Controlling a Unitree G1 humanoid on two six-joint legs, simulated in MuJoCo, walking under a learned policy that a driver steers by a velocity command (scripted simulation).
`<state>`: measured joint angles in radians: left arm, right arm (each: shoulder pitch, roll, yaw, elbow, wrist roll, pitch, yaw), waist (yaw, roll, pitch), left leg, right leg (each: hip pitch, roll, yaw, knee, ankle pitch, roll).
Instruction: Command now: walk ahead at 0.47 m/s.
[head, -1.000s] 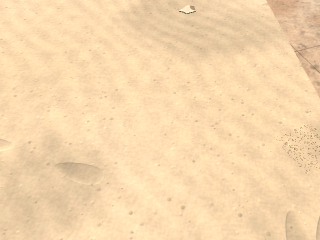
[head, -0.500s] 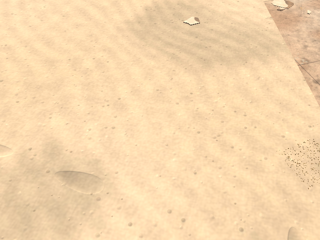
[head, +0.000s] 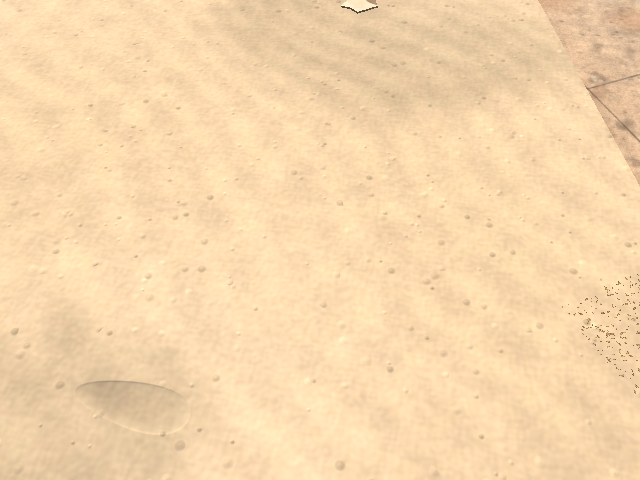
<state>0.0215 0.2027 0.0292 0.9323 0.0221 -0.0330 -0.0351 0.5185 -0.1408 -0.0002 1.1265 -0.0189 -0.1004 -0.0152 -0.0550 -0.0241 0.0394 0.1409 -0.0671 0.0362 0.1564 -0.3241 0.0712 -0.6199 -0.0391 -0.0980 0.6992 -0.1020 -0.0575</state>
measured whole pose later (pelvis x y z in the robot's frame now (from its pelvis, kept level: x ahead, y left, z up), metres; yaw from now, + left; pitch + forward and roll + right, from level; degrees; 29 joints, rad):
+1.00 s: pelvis +0.56 +0.00 +0.01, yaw -14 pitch +0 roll +1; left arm 0.12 0.23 0.07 0.88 0.03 -0.01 -0.05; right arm 0.40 -0.19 -0.05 1.01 -0.02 -0.11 -0.01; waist -0.02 -0.04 0.04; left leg 0.00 -0.02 0.26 0.26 -0.26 0.05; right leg -0.67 -0.10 -0.04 0.87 -0.04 -0.07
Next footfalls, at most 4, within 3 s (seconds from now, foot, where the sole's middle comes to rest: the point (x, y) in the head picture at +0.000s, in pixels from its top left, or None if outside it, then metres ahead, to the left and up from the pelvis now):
0.10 right None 0.24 -0.08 -0.77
0.64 left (269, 438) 0.55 0.09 -0.77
1.18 right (375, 339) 0.77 -0.16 -0.77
1.76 left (360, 228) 1.11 -0.15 -0.77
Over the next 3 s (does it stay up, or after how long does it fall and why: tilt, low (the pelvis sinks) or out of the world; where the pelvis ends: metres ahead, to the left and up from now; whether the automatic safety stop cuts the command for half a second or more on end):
stays up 1.32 -0.25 0.01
